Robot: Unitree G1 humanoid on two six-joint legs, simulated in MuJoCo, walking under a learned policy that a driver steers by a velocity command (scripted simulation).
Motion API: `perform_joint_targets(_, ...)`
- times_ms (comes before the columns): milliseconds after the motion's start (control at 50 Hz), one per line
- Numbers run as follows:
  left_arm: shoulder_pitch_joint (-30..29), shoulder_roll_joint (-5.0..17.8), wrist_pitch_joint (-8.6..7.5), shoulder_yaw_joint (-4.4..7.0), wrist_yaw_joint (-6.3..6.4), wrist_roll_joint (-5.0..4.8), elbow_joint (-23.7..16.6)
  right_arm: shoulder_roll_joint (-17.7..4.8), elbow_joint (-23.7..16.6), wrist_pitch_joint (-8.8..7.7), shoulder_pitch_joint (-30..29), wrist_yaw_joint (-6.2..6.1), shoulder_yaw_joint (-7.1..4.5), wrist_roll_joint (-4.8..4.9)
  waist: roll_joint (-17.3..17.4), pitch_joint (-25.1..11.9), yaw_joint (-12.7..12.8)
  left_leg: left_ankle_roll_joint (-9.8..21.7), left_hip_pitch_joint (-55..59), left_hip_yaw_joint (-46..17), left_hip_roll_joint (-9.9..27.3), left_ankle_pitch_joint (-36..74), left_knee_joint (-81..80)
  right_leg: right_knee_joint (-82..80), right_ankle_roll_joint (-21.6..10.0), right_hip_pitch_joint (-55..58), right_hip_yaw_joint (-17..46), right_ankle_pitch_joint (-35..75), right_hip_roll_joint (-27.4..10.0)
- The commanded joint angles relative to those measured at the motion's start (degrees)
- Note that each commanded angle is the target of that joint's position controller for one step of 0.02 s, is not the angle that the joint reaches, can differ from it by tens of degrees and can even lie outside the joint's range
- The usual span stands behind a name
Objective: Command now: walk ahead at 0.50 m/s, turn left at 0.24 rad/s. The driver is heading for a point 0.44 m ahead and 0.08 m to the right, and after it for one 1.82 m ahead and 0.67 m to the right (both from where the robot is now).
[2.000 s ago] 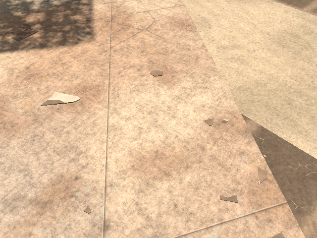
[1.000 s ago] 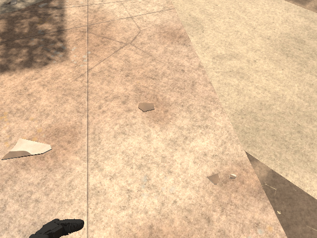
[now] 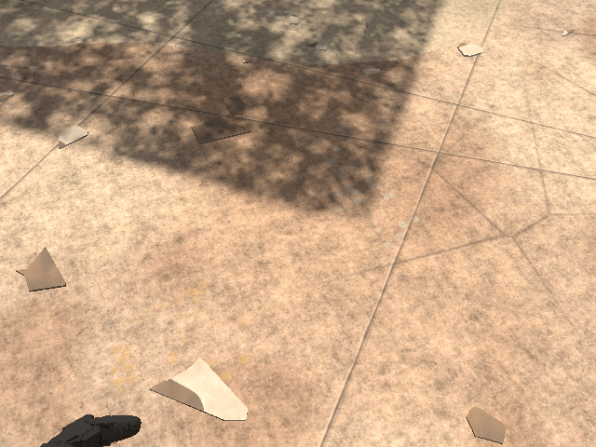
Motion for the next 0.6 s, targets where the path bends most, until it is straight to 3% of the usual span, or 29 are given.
perform_joint_targets(20, -4.72, 6.61, -1.62, 1.94, -0.47, -0.21, -5.48, -9.32, -1.26, 0.07, 2.37, -0.34, -2.6, -0.05, 9.4, 1.07, 0.51, 7.47, 1.86, -11.29, 17.44, 22.04, -1.85, -2.4, -2.7, 2.19, -0.88, -5.29, 0.67)
perform_joint_targets(40, -1.5, 7.17, -1.79, 2.38, -0.33, -0.15, -4.79, -9.29, -1.29, 0.33, 1.45, -0.34, -2.56, -0.02, 9.84, -0.11, 2.56, 6.57, 2.1, -10.62, 16.54, 28.57, 1.23, -4.24, -3.98, 6.9, -2.32, -6.24, 1.8)
perform_joint_targets(60, 4.71, 8.79, -1.99, 3.33, -0.04, 0.23, -3.14, -8.13, -1.58, 0.43, 0.78, -0.28, -2.1, -0.17, 8.88, -4.22, 5.6, 5.14, 1.16, -8.24, 13.48, 35.91, 8.49, -5.32, -5.86, 16.25, -2.79, -4.63, 1.95)
perform_joint_targets(80, 14.13, 11.6, -2.12, 4.1, 0.29, 1.02, -2.03, -6.15, -2.91, 0.37, 0.04, -0.28, -1.11, -0.85, 4.96, -12.63, 9.73, 2.92, -6.33, -5.1, 10.14, 29.97, 22.88, -2.94, -9.85, 31.79, 5.32, -2.39, -5.88)
perform_joint_targets(100, 21.08, 16.16, -1.53, 5.54, 0.24, 1.2, 0.1, -1.96, -2.86, -0.46, 8.41, -0.2, 0.17, 0.01, -10.75, -20.79, 8.0, -2.21, -27.91, 0.47, 0.87, 2.61, 44.45, -5.63, -19.64, 53.51, 29.49, -11.88, -18.09)
perform_joint_targets(120, 22.79, 11.68, -1.27, 4.51, -0.28, -0.61, 1.19, -4.86, -2.56, -1.11, 7.31, -0.1, 0.0, 0.56, -11.65, -19.2, 9.34, -2.54, -37.77, -2.7, 1.14, -13.61, 51.13, -13.2, -20.22, 54.4, 41.57, -26.33, -20.29)
perform_joint_targets(140, 19.16, 8.46, -0.97, 3.52, -0.01, -0.95, 0.69, -8.67, -3.49, -1.3, 0.6, 0.07, -1.07, 1.17, -5.37, -9.83, 10.07, -2.22, -41.77, -2.58, 4.5, -9.17, 53.91, -14.36, -17.36, 47.02, 34.55, -31.05, -18.52)
perform_joint_targets(160, 15.29, 7.44, -0.44, 2.93, 0.22, -0.3, -0.1, -8.43, -4.71, -1.43, -3.91, 0.1, -0.91, 0.59, -1.03, -5.11, 8.86, -2.03, -40.93, 0.24, 7.24, -4.48, 52.18, -15.4, -15.57, 39.13, 27.74, -27.5, -16.2)
perform_joint_targets(180, 12.94, 6.3, -0.19, 2.38, 0.19, 0.12, -0.23, -7.69, -5.35, -1.56, -6.09, 0.24, -0.94, -0.34, 0.19, -1.28, 7.47, -2.25, -39.68, 1.34, 9.06, -1.32, 48.38, -17.17, -15.37, 32.4, 23.15, -22.29, -13.96)
perform_joint_targets(220, 11.11, 5.05, -0.46, 1.81, 0.19, 0.66, -0.28, -5.93, -4.66, -1.27, -4.11, 0.47, -0.94, -0.51, -2.3, -0.67, 4.77, -2.73, -34.13, 2.11, 11.4, 2.2, 43.44, -19.67, -14.48, 26.19, 17.09, -14.36, -10.57)
perform_joint_targets(260, 11.86, 6.07, -0.84, 2.03, 0.3, 0.11, 0.54, -4.2, -4.37, -0.91, -3.6, 0.43, -0.52, -0.6, -2.72, -0.88, 4.18, -3.6, -33.48, 3.62, 11.92, 3.57, 39.9, -21.16, -15.29, 24.43, 12.93, -7.8, -9.83)
perform_joint_targets(320, 13.5, 8.27, -0.65, 2.6, 0.83, -0.16, 1.83, -3.03, -5.7, -1.11, -8.69, 0.34, 0.11, -1.03, -1.14, -0.03, 5.39, -4.9, -35.2, 4.72, 12.62, 11.19, 29.99, -22.58, -15.32, 24.98, 8.15, -0.94, -9.31)
perform_joint_targets(380, 15.9, 9.04, -0.01, 2.65, 1.13, -0.7, 3.14, -1.82, -6.61, -1.7, -14.34, 0.89, 0.63, -0.78, -1.07, 0.73, 7.58, -5.03, -32.62, 6.12, 11.43, 20.16, 18.91, -22.5, -13.49, 25.54, 3.83, 0.8, -7.55)
perform_joint_targets(440, 20.16, 9.41, 0.86, 2.66, 1.3, -1.24, 5.02, -1.77, -8.19, -2.4, -20.09, 1.68, 0.66, -0.36, -0.76, 2.1, 9.6, -5.26, -29.9, 6.64, 9.42, 23.18, 12.15, -20.89, -13.2, 26.61, 4.94, -0.09, -8.18)
perform_joint_targets(480, 21.35, 9.69, 1.63, 2.77, 1.59, -1.35, 5.63, -2.35, -9.05, -2.96, -22.29, 2.39, 0.45, -0.11, -1.12, 2.57, 9.57, -4.8, -29.36, 6.11, 8.45, 21.5, 8.98, -18.63, -12.93, 29.23, 7.05, -0.1, -9.62)
perform_joint_targets(520, 21.06, 10.67, 2.24, 3.19, 2.03, -1.42, 5.78, -3.89, -9.0, -3.5, -21.27, 2.75, -0.14, -0.13, -2.04, 1.96, 7.85, -3.78, -26.07, 5.49, 7.77, 17.97, 6.26, -15.8, -11.85, 31.25, 9.29, 0.73, -10.93)
perform_joint_targets(540, 20.38, 11.16, 2.47, 3.39, 2.21, -1.44, 5.77, -4.9, -8.43, -3.73, -18.94, 2.64, -0.59, -0.15, -2.55, 0.91, 6.15, -3.06, -21.92, 5.99, 7.15, 16.43, 5.08, -13.43, -11.15, 31.19, 9.75, 3.68, -10.96)
perform_joint_targets(560, 19.46, 10.88, 2.57, 3.22, 2.32, -1.38, 5.59, -6.6, -6.83, -3.87, -13.31, 2.26, -1.56, -0.33, -2.24, -2.24, 2.83, -1.63, -13.19, 7.04, 6.27, 16.25, 2.89, -7.57, -9.79, 29.85, 8.29, 9.74, -8.86)
perform_joint_targets(580, 18.97, 8.73, 2.39, 2.41, 2.25, -0.73, 4.88, -9.52, -5.1, -3.96, -4.91, 1.64, -2.76, -1.1, -1.15, -8.99, -1.13, 0.81, 1.2, 4.42, 10.11, 17.72, 5.11, 3.75, -7.84, 23.81, 6.17, 7.89, -5.63)
perform_joint_targets(600, 21.75, 3.52, 1.71, 0.83, 2.16, 0.14, 2.85, -14.51, -4.3, -3.55, 3.59, 0.99, -3.99, -2.31, 9.08, -18.95, -2.59, 6.55, 23.41, -12.35, 24.23, 16.72, 7.0, 24.48, -4.19, 5.31, 1.41, -10.47, 1.41)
